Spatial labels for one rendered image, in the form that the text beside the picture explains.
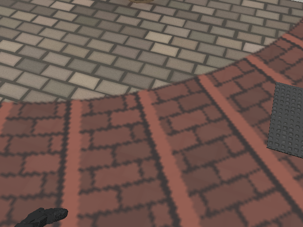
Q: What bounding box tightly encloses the left robot hand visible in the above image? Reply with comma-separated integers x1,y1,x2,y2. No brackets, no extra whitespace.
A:
14,207,68,227

